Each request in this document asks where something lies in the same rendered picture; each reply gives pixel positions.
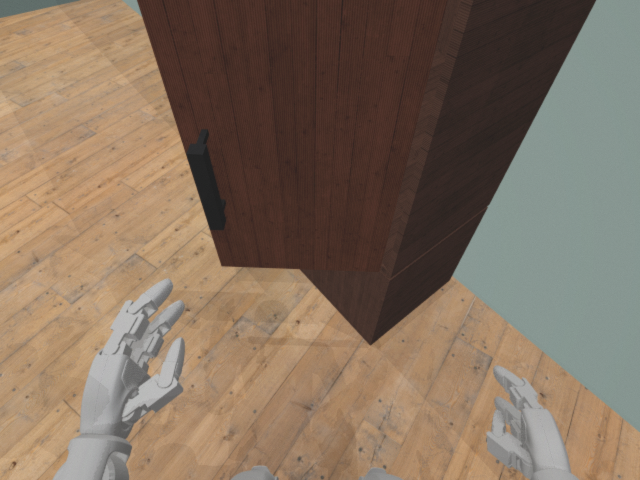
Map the left robot hand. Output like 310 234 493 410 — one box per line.
80 278 185 439

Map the right robot hand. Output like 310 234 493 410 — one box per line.
487 365 572 480

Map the robot left forearm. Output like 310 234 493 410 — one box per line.
53 434 132 480

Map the right robot shin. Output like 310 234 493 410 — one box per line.
366 467 386 475

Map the cupboard door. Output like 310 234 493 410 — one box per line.
137 0 448 272

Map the handle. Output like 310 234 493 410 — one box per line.
186 129 226 230

